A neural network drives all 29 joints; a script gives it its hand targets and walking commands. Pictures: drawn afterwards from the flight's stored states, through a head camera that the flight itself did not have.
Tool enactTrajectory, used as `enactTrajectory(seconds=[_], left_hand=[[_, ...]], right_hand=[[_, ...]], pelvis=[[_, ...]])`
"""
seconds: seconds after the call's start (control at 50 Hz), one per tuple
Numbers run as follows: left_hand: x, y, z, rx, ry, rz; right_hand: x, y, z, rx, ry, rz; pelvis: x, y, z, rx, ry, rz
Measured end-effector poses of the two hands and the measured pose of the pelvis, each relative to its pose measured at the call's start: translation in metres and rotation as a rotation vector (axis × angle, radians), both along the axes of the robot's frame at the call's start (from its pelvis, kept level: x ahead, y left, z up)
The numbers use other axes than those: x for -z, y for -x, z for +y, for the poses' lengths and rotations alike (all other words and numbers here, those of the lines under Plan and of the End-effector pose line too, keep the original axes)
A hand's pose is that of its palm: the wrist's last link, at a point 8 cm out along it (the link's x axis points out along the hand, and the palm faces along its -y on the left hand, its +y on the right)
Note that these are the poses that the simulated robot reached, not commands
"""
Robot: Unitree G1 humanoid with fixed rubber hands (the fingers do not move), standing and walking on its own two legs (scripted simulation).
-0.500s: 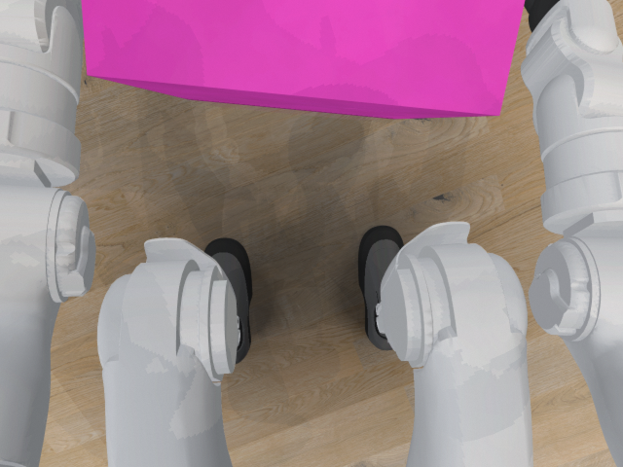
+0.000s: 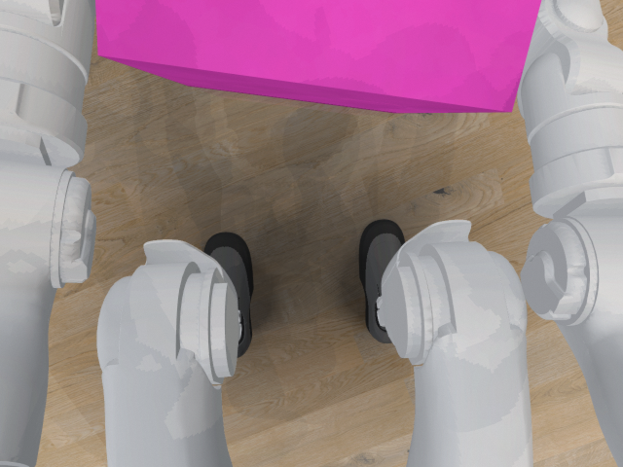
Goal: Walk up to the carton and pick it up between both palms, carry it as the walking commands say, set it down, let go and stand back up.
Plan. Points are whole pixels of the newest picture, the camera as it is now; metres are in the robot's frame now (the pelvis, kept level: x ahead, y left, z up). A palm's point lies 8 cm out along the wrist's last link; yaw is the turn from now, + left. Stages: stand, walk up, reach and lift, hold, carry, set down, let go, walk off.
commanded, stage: reach and lift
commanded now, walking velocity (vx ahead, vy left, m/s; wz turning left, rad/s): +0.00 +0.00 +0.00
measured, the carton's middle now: out of the picture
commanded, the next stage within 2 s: none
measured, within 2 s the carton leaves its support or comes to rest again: leaves its support in 0.20 s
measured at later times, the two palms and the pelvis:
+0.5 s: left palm out of the picture +0.58 +0.16 -0.15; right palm out of the picture +0.53 -0.21 -0.15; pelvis +0.00 +0.00 +0.00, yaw +1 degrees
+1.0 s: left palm out of the picture +0.59 +0.17 -0.07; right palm out of the picture +0.53 -0.21 -0.09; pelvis -0.02 +0.00 +0.04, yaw +1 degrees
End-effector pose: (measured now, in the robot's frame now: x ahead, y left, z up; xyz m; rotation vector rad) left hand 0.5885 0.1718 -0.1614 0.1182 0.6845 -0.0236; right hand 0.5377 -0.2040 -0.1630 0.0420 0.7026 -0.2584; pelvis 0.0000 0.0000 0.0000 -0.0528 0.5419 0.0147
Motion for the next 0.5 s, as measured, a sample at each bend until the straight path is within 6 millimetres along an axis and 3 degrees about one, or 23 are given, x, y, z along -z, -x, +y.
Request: enactTrajectory(seconds=[0.38, 0.5], left_hand=[[-0.003, 0.002, -0.004, -0.027, 0.017, 0.027], [-0.007, 0.012, -0.009, -0.010, 0.001, 0.036]], right_hand=[[0.000, -0.003, -0.004, -0.009, -0.025, 0.019], [-0.009, 0.009, -0.008, -0.014, -0.003, 0.033]], pelvis=[[0.008, 0.000, -0.004, -0.003, -0.016, -0.023], [0.002, 0.002, -0.005, -0.003, -0.022, -0.034]])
